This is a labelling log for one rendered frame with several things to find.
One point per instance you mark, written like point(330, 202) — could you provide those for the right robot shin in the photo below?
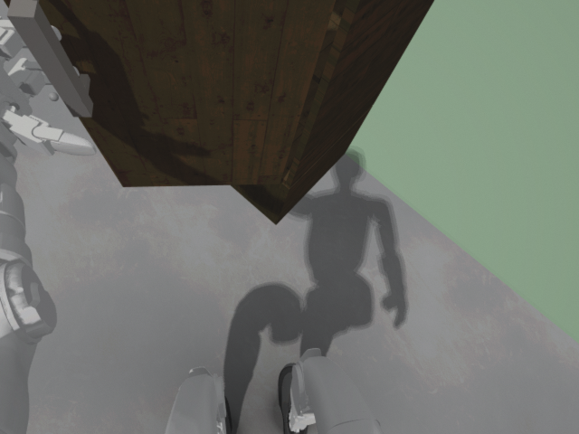
point(301, 418)

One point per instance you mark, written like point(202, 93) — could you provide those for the cupboard door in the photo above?
point(193, 92)

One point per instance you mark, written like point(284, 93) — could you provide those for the robot left forearm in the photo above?
point(12, 221)

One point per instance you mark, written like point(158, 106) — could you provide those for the robot right thigh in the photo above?
point(338, 406)

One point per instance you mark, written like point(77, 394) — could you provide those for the handle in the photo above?
point(31, 23)

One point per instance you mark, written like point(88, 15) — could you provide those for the left robot hand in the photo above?
point(25, 80)

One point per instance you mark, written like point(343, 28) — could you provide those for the robot left upper arm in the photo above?
point(27, 313)

